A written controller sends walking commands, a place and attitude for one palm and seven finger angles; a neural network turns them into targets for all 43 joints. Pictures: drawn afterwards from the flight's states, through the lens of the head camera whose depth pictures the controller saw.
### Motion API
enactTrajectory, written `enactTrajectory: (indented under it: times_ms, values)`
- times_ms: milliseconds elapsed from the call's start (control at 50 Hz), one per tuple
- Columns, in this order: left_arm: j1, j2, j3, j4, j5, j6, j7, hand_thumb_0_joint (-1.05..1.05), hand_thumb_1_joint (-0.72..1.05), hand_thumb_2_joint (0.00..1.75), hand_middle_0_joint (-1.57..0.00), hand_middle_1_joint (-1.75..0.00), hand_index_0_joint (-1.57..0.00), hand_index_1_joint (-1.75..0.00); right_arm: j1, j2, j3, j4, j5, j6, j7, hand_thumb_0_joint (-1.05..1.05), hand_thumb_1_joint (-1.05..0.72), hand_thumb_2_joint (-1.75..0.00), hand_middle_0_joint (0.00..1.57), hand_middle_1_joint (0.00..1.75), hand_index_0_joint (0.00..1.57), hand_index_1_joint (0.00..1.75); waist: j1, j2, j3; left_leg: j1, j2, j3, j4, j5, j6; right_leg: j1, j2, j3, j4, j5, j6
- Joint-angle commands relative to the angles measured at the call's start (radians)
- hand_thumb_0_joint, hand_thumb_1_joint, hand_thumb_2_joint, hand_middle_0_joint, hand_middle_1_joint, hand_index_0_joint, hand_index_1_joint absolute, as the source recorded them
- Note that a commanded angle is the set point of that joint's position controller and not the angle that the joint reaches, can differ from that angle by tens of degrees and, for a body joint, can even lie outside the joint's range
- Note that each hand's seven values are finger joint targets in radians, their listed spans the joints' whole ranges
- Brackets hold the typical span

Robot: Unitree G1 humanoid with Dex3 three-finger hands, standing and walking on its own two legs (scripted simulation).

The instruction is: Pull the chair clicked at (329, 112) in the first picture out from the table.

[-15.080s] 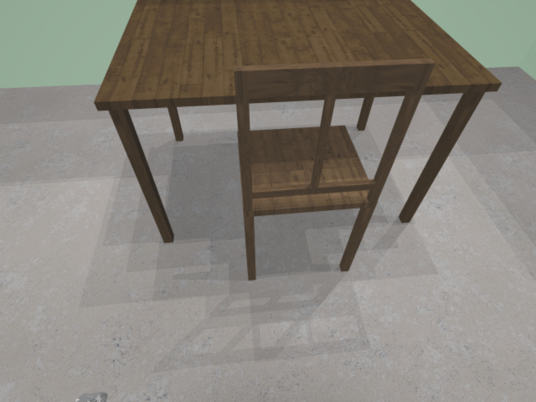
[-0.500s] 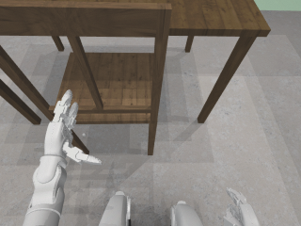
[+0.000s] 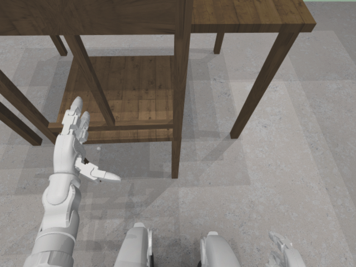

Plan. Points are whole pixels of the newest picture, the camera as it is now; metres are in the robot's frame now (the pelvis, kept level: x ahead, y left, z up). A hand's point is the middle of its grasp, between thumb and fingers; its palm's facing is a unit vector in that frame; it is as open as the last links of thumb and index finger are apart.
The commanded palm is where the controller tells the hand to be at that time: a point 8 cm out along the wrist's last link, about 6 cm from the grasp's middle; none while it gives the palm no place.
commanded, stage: aim the fingers beside a spindle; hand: left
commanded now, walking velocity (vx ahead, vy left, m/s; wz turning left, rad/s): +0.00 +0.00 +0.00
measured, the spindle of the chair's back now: (96, 89) +0.51 +0.21 +0.05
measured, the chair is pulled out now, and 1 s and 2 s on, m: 0.00 0.00 0.00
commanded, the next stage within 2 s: push the fingers through the gap in 0.38 s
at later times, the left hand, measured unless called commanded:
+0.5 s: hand (100, 150) +0.36 +0.17 +0.03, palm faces +0.04 -1.00 -0.04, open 16.9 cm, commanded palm +0.33 +0.23 +0.03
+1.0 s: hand (100, 131) +0.40 +0.18 +0.03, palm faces +0.06 -1.00 -0.04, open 16.9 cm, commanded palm +0.38 +0.23 +0.03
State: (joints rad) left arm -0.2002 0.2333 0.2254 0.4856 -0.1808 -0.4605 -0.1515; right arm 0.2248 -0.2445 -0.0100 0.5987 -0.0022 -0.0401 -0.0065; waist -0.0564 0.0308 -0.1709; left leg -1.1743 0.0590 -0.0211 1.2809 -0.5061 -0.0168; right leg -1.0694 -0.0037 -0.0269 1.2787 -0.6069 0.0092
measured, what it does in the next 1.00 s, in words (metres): stands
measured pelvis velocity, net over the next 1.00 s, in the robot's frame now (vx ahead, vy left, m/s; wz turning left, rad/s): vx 0.00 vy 0.00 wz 0.00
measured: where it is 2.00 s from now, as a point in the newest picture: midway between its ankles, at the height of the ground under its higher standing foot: outside the picture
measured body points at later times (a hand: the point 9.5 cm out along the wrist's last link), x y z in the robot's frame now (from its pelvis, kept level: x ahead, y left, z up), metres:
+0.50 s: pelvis +0.00 +0.00 +0.00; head +0.11 +0.01 +0.44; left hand +0.35 +0.23 +0.03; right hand +0.15 -0.25 -0.11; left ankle +0.05 +0.13 -0.62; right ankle +0.00 -0.13 -0.62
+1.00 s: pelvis +0.00 +0.00 +0.00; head +0.12 +0.01 +0.43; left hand +0.40 +0.24 +0.03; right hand +0.11 -0.26 -0.12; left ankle +0.05 +0.13 -0.62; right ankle +0.00 -0.13 -0.62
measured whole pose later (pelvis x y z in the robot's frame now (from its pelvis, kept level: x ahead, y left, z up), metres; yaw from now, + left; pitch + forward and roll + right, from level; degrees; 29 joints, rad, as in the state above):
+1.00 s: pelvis +0.00 +0.00 +0.00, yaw +0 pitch +24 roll -2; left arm -0.40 0.28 0.28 0.66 -0.17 -0.46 -0.16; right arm 0.24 -0.25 -0.01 0.61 -0.01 -0.02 -0.01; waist -0.08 0.03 -0.17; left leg -1.21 0.06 -0.03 1.30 -0.51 -0.02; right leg -1.10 0.00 -0.03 1.29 -0.61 0.01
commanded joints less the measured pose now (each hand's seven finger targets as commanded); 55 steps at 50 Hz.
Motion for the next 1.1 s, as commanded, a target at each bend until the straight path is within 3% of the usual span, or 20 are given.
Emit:
enactTrajectory:
  times_ms: [0, 20, 80, 200, 280, 320, 360, 380, 400, 460, 500, 600, 640, 760, 840, 900, 1000, 1080]
  values:
    - [-0.193, 0.15, 0.046, -0.223, -0.018, -0.078, 0.002, 0.0, -0.5, 0.3, -0.06, -0.08, -0.06, -0.08, 0.034, -0.147, -0.055, -0.118, 0.003, -0.042, -0.014, 0.0, -0.9, -0.9, 0.2, 0.3, 0.2, 0.3, -0.003, 0.012, -0.396, 0.38, -0.034, -0.001, -0.144, 0.275, 0.033, 0.144, 0.026, -0.01, -0.183, 0.337, -0.032]
    - [-0.174, 0.139, 0.039, -0.233, -0.018, -0.08, 0.0, 0.0, -0.5, 0.3, -0.06, -0.08, -0.06, -0.08, 0.03, -0.145, -0.057, -0.119, 0.002, -0.043, -0.014, 0.0, -0.9, -0.9, 0.2, 0.3, 0.2, 0.3, 0.001, 0.027, -0.403, 0.394, -0.034, 0.0, -0.146, 0.275, 0.03, 0.14, 0.023, -0.011, -0.185, 0.333, -0.031]
    - [-0.156, 0.141, 0.042, -0.222, -0.023, -0.079, -0.002, 0.0, -0.5, 0.3, -0.06, -0.08, -0.06, -0.08, 0.029, -0.145, -0.056, -0.115, 0.003, -0.042, -0.014, 0.0, -0.9, -0.9, 0.2, 0.3, 0.2, 0.3, -0.004, -0.005, -0.369, 0.365, -0.035, 0.004, -0.145, 0.261, 0.033, 0.151, 0.025, -0.008, -0.195, 0.336, -0.029]
    - [-0.241, 0.138, 0.022, -0.202, -0.013, -0.09, -0.006, 0.0, -0.5, 0.3, -0.06, -0.08, -0.06, -0.08, 0.023, -0.149, -0.054, -0.108, 0.004, -0.044, -0.021, 0.0, -0.9, -0.9, 0.2, 0.3, 0.2, 0.3, -0.024, 0.01, -0.342, 0.349, -0.035, -0.003, -0.131, 0.201, 0.036, 0.089, 0.024, -0.007, -0.191, 0.261, -0.031]
    - [-0.246, 0.15, 0.034, -0.202, -0.01, -0.092, -0.003, 0.0, -0.5, 0.3, -0.06, -0.08, -0.06, -0.08, 0.021, -0.15, -0.053, -0.112, 0.0, -0.047, -0.023, 0.0, -0.9, -0.9, 0.2, 0.3, 0.2, 0.3, -0.007, 0.024, -0.379, 0.375, -0.037, -0.006, -0.135, 0.222, 0.033, 0.104, 0.023, -0.009, -0.188, 0.273, -0.035]
    - [-0.246, 0.142, 0.021, -0.233, -0.004, -0.091, 0.001, 0.0, -0.5, 0.3, -0.06, -0.08, -0.06, -0.08, 0.022, -0.149, -0.054, -0.116, 0.0, -0.047, -0.021, 0.0, -0.9, -0.9, 0.2, 0.3, 0.2, 0.3, -0.001, 0.076, -0.419, 0.427, -0.034, -0.011, -0.135, 0.275, 0.028, 0.096, 0.021, -0.014, -0.174, 0.306, -0.038]
    - [-0.21, 0.141, 0.028, -0.227, -0.012, -0.076, 0.005, 0.0, -0.5, 0.3, -0.06, -0.08, -0.06, -0.08, 0.024, -0.148, -0.054, -0.118, 0.001, -0.043, -0.016, 0.0, -0.9, -0.9, 0.2, 0.3, 0.2, 0.3, 0.002, 0.026, -0.411, 0.41, -0.035, -0.009, -0.139, 0.279, 0.03, 0.131, 0.022, -0.014, -0.184, 0.326, -0.035]
    - [-0.176, 0.159, 0.051, -0.22, -0.012, -0.072, 0.009, 0.0, -0.5, 0.3, -0.06, -0.08, -0.06, -0.08, 0.023, -0.15, -0.055, -0.122, 0.001, -0.04, -0.016, 0.0, -0.9, -0.9, 0.2, 0.3, 0.2, 0.3, 0.013, 0.018, -0.416, 0.401, -0.035, -0.007, -0.141, 0.283, 0.029, 0.141, 0.023, -0.013, -0.181, 0.332, -0.036]
    - [-0.156, 0.136, 0.029, -0.208, -0.011, -0.066, 0.007, 0.0, -0.5, 0.3, -0.06, -0.08, -0.06, -0.08, 0.025, -0.149, -0.055, -0.126, 0.003, -0.039, -0.015, 0.0, -0.9, -0.9, 0.2, 0.3, 0.2, 0.3, 0.003, 0.015, -0.408, 0.407, -0.034, -0.009, -0.14, 0.297, 0.031, 0.126, 0.026, -0.016, -0.175, 0.34, -0.035]
    - [-0.13, 0.124, 0.024, -0.225, -0.015, -0.058, 0.009, 0.0, -0.5, 0.3, -0.06, -0.08, -0.06, -0.08, 0.022, -0.143, -0.055, -0.132, 0.004, -0.031, -0.009, 0.0, -0.9, -0.9, 0.2, 0.3, 0.2, 0.3, 0.005, 0.001, -0.391, 0.382, -0.037, 0.002, -0.142, 0.286, 0.032, 0.153, 0.024, -0.011, -0.187, 0.354, -0.031]
    - [-0.212, 0.157, 0.045, -0.205, -0.01, -0.065, 0.016, 0.0, -0.5, 0.3, -0.06, -0.08, -0.06, -0.08, 0.025, -0.147, -0.052, -0.118, 0.004, -0.028, -0.016, 0.0, -0.9, -0.9, 0.2, 0.3, 0.2, 0.3, -0.017, -0.023, -0.347, 0.339, -0.036, 0.001, -0.13, 0.24, 0.036, 0.129, 0.026, -0.007, -0.188, 0.321, -0.029]
    - [-0.328, 0.168, 0.047, -0.202, -0.004, -0.104, 0.009, 0.0, -0.5, 0.3, -0.06, -0.08, -0.06, -0.08, 0.034, -0.148, -0.052, -0.1, -0.002, -0.04, -0.024, 0.0, -0.9, -0.9, 0.2, 0.3, 0.2, 0.3, -0.027, 0.025, -0.388, 0.365, -0.036, -0.004, -0.114, 0.248, 0.035, 0.101, 0.026, -0.002, -0.174, 0.311, -0.032]
    - [-0.329, 0.155, 0.033, -0.174, -0.004, -0.1, -0.002, 0.0, -0.5, 0.3, -0.06, -0.08, -0.06, -0.08, 0.038, -0.149, -0.053, -0.093, -0.003, -0.041, -0.022, 0.0, -0.9, -0.9, 0.2, 0.3, 0.2, 0.3, -0.026, 0.044, -0.4, 0.39, -0.035, -0.006, -0.118, 0.26, 0.031, 0.094, 0.025, -0.005, -0.179, 0.313, -0.034]
    - [-0.401, 0.174, 0.051, -0.077, -0.003, -0.061, -0.012, 0.0, -0.5, 0.3, -0.06, -0.08, -0.06, -0.08, 0.055, -0.156, -0.051, -0.083, 0.002, -0.031, -0.023, 0.0, -0.9, -0.9, 0.2, 0.3, 0.2, 0.3, -0.026, 0.026, -0.392, 0.364, -0.037, -0.006, -0.121, 0.237, 0.032, 0.094, 0.026, -0.005, -0.187, 0.294, -0.034]
    - [-0.442, 0.221, 0.095, -0.05, -0.003, -0.061, -0.005, 0.0, -0.5, 0.3, -0.06, -0.08, -0.06, -0.08, 0.068, -0.156, -0.051, -0.08, -0.001, -0.024, -0.023, 0.0, -0.9, -0.9, 0.2, 0.3, 0.2, 0.3, -0.025, 0.009, -0.419, 0.347, -0.036, -0.002, -0.114, 0.259, 0.035, 0.119, 0.026, 0.002, -0.18, 0.325, -0.03]
    - [-0.443, 0.253, 0.129, -0.033, 0.003, -0.071, -0.003, 0.0, -0.5, 0.3, -0.06, -0.08, -0.06, -0.08, 0.079, -0.156, -0.051, -0.082, -0.004, -0.02, -0.018, 0.0, -0.9, -0.9, 0.2, 0.3, 0.2, 0.3, -0.012, 0.035, -0.439, 0.35, -0.037, 0.002, -0.112, 0.285, 0.033, 0.13, 0.029, 0.003, -0.168, 0.346, -0.034]
    - [-0.527, 0.207, 0.079, 0.028, 0.01, -0.074, -0.009, 0.0, -0.5, 0.3, -0.06, -0.08, -0.06, -0.08, 0.1, -0.158, -0.051, -0.067, -0.004, -0.012, -0.013, 0.0, -0.9, -0.9, 0.2, 0.3, 0.2, 0.3, -0.047, 0.032, -0.403, 0.357, -0.034, -0.005, -0.112, 0.266, 0.034, 0.078, 0.032, -0.003, -0.178, 0.317, -0.032]
    - [-0.582, 0.25, 0.113, 0.073, 0.016, -0.077, -0.013, 0.0, -0.5, 0.3, -0.06, -0.08, -0.06, -0.08, 0.115, -0.163, -0.053, -0.053, -0.008, -0.006, -0.014, 0.0, -0.9, -0.9, 0.2, 0.3, 0.2, 0.3, -0.047, 0.023, -0.422, 0.346, -0.034, -0.002, -0.108, 0.261, 0.035, 0.093, 0.03, 0.002, -0.183, 0.316, -0.031]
